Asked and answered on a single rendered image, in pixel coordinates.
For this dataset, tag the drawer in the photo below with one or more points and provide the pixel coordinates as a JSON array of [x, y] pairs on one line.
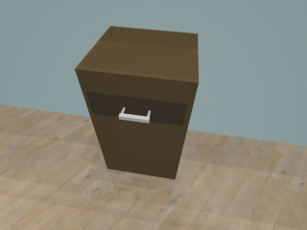
[[162, 112]]

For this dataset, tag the handle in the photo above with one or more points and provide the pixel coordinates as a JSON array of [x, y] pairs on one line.
[[134, 118]]

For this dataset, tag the cabinet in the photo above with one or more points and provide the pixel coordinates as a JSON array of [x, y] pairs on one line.
[[146, 64]]

